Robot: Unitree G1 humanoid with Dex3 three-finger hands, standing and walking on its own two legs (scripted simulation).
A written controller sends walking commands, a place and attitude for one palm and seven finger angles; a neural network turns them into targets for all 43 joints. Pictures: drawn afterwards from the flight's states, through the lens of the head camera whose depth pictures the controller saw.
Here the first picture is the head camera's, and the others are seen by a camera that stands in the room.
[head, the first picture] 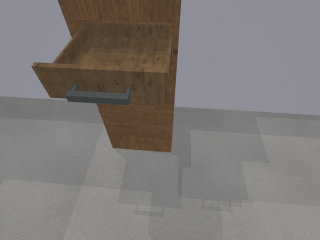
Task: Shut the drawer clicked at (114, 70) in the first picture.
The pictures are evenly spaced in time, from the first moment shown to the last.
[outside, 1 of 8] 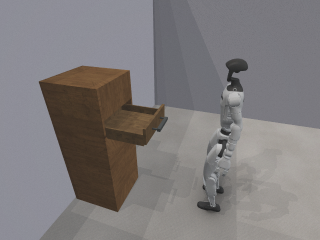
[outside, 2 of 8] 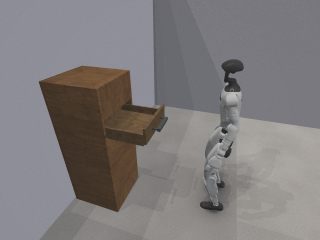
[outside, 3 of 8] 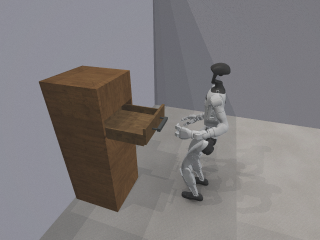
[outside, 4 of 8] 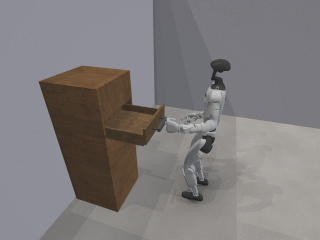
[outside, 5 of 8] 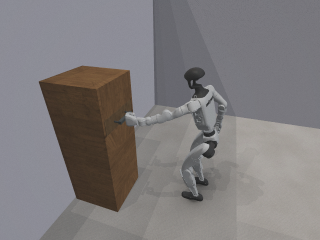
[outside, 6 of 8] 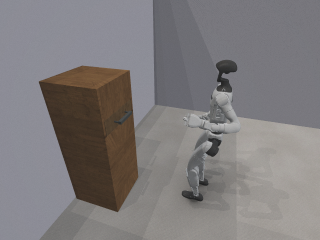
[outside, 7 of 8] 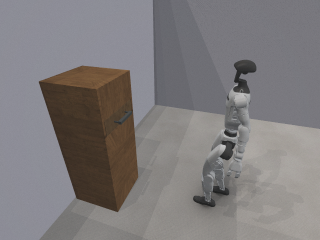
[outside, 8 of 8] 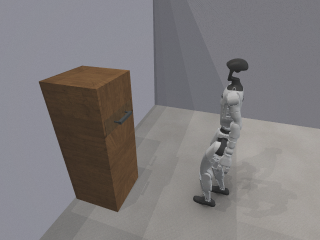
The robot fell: no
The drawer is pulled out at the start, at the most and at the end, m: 0.30 0.30 0.00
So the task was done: yes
